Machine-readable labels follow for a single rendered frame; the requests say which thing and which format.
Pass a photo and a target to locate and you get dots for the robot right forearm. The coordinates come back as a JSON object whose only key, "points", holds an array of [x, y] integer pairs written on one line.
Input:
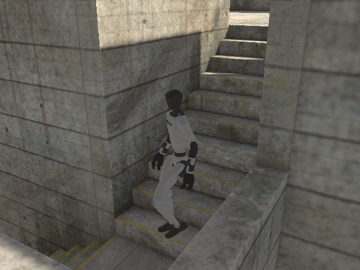
{"points": [[166, 146]]}

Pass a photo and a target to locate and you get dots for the robot left upper arm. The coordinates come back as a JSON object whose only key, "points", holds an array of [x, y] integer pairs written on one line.
{"points": [[184, 125]]}

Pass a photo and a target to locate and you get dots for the robot right hand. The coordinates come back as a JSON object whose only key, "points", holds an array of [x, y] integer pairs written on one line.
{"points": [[160, 158]]}

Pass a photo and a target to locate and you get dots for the robot left forearm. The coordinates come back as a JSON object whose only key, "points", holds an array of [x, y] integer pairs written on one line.
{"points": [[191, 158]]}

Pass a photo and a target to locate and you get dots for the robot left shin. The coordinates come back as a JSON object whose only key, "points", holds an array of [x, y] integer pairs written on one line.
{"points": [[165, 210]]}

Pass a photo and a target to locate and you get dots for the robot right thigh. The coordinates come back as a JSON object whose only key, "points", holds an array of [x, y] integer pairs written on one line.
{"points": [[168, 163]]}

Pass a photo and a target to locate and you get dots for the robot left hand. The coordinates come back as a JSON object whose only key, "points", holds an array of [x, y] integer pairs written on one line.
{"points": [[188, 179]]}

